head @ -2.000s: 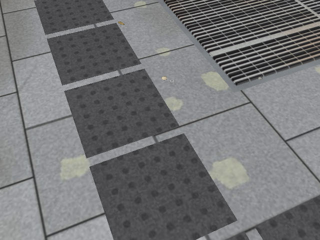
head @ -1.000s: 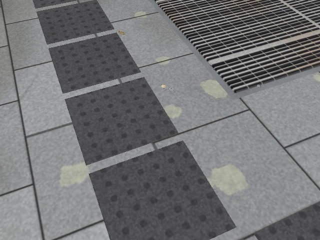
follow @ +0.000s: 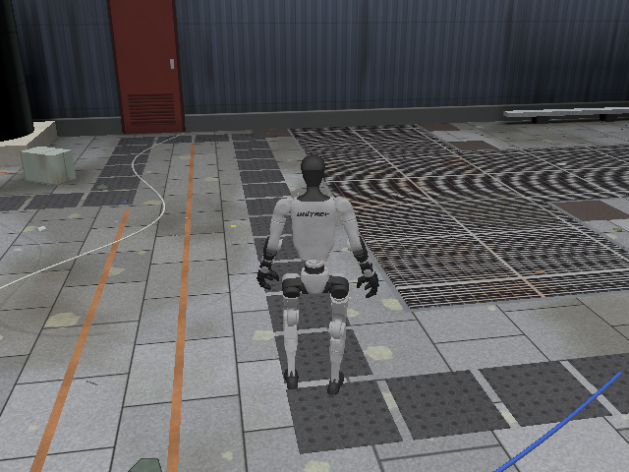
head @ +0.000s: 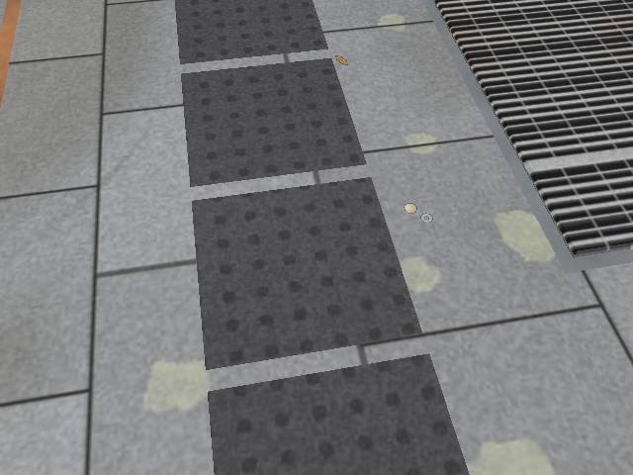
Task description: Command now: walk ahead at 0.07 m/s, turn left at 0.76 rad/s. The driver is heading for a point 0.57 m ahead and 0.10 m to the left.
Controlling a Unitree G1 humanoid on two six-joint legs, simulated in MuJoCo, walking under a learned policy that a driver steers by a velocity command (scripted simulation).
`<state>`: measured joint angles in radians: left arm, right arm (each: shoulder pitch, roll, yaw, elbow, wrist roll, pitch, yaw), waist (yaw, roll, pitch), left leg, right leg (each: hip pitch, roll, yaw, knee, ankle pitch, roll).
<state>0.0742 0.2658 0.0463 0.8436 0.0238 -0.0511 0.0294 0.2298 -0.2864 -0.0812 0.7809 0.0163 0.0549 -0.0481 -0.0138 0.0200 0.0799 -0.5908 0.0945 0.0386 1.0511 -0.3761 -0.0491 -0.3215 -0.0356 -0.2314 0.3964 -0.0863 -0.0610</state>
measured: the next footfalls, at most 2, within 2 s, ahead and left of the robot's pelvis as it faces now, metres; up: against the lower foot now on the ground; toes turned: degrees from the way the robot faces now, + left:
left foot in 0.18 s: +0.07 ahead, +0.13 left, +0.00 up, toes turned +15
right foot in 0.72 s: +0.20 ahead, -0.07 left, +0.00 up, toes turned +23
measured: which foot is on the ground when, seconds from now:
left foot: up 0.00-0.16, down 0.18-0.72, up 0.74-1.00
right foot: down 0.00-0.18, up 0.20-0.70, down 0.72-1.00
